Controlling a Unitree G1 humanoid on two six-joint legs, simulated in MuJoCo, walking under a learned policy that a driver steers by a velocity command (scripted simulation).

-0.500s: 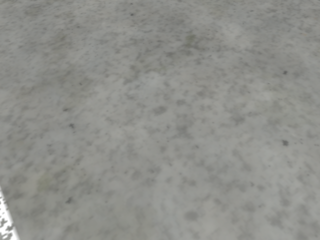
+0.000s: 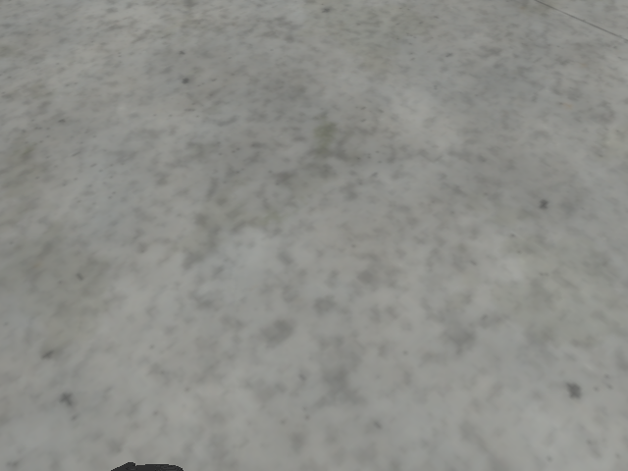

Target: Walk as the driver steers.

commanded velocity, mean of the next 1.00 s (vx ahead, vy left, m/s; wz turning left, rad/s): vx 0.96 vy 0.00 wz -0.16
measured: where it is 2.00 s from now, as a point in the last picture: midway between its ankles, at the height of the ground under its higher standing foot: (296, 198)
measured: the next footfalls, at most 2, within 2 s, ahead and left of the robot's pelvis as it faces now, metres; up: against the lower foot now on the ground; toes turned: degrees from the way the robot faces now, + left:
right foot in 0.14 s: +0.36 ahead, -0.08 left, +0.00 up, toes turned -3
left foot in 0.60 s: +0.81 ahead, +0.09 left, +0.00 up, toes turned +4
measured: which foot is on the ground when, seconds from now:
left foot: down 0.00-0.16, up 0.18-0.58, down 0.60-1.00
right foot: up 0.00-0.12, down 0.14-0.62, up 0.64-1.00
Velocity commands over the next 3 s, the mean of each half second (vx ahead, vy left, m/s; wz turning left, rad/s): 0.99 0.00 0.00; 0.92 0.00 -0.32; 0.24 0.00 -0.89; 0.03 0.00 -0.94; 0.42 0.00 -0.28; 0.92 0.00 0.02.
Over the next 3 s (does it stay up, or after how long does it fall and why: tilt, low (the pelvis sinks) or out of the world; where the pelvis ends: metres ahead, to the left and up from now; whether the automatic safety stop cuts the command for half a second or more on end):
stays up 1.39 -0.46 -0.01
